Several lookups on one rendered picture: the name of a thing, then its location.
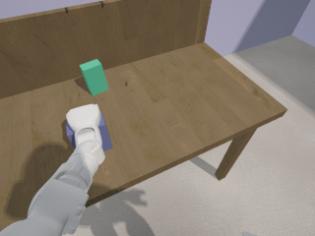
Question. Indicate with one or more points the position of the left robot upper arm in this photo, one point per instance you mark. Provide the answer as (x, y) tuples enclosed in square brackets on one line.
[(58, 210)]

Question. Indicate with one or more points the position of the sponge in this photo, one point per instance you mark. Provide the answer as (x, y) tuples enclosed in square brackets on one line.
[(106, 140)]

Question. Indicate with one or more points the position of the table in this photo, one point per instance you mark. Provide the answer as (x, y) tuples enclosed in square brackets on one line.
[(170, 97)]

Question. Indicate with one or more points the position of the robot left hand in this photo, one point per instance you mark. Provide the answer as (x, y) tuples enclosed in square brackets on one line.
[(83, 115)]

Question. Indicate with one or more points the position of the robot left forearm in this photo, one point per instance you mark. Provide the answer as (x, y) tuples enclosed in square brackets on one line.
[(83, 163)]

